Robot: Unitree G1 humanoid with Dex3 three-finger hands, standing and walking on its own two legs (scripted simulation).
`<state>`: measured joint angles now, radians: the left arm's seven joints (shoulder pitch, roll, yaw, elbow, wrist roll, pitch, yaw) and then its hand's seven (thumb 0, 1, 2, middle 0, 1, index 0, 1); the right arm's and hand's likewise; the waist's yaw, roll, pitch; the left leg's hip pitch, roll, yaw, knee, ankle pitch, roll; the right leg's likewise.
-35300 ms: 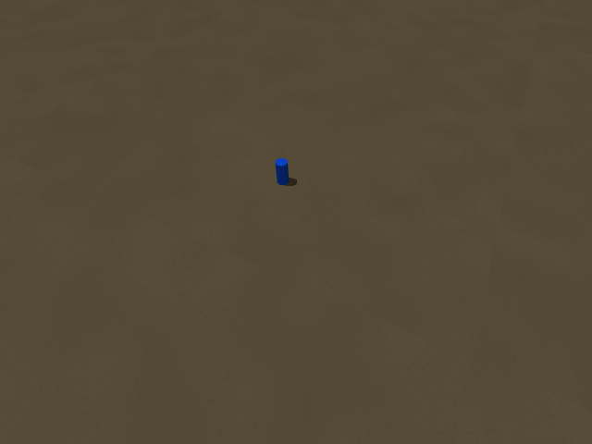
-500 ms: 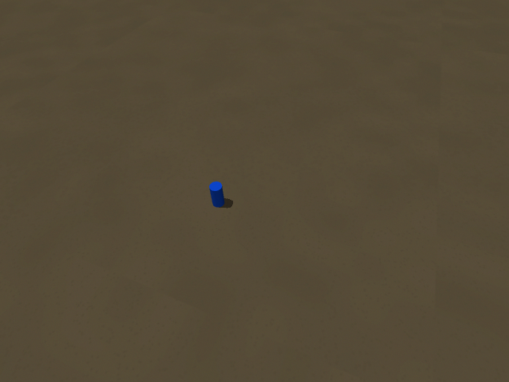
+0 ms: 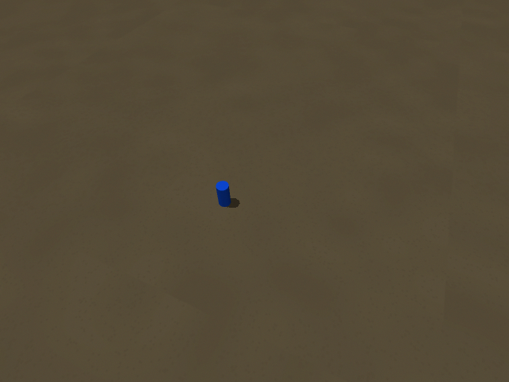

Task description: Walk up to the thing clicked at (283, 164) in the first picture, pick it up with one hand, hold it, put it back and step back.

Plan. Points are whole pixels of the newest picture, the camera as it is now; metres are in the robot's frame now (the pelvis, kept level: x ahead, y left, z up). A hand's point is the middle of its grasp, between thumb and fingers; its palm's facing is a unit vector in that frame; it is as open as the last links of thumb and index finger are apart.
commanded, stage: step back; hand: left
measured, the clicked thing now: (223, 194) +1.02 +0.22 -0.70
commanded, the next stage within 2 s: stand in 0.32 s
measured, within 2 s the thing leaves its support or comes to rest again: neither
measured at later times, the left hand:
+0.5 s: hand out of the picture +0.11 +0.24 -0.13, palm faces -0.03 -0.94 -0.35, open 7.4 cm
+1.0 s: hand out of the picture +0.08 +0.24 -0.14, palm faces -0.06 -0.94 -0.34, open 7.3 cm
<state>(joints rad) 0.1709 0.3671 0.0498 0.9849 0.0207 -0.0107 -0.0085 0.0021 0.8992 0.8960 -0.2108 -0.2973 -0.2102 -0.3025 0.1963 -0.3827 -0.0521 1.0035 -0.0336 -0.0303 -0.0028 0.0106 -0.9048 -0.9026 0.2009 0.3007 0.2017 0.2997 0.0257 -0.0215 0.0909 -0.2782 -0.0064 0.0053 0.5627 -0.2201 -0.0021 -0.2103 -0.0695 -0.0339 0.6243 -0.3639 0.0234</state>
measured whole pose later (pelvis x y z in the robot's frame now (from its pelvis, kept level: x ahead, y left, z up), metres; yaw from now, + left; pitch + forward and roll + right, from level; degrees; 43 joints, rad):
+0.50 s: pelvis +0.01 -0.01 +0.01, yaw -1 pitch -3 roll +0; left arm 0.09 0.34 0.00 1.10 0.01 -0.02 0.00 0.00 0.90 0.90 -0.21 -0.30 -0.21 -0.30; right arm 0.04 -0.35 -0.01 1.08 -0.01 -0.01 0.01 0.01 -0.90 -0.90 0.20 0.30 0.20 0.30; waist 0.00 0.02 0.06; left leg -0.18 0.03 0.01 0.43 -0.20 -0.02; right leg -0.09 -0.02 -0.01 0.42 -0.27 0.02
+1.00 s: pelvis +0.00 -0.01 +0.02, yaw -2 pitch -2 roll +0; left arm 0.11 0.35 0.01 1.15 0.01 -0.02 -0.01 0.00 0.90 0.90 -0.21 -0.30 -0.21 -0.30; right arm 0.11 -0.35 0.00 1.16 -0.02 -0.01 0.01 0.01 -0.90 -0.90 0.20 0.30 0.20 0.30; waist -0.01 0.00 0.05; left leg -0.15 0.03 0.02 0.32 -0.12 -0.02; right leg -0.08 -0.02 0.00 0.32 -0.20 0.02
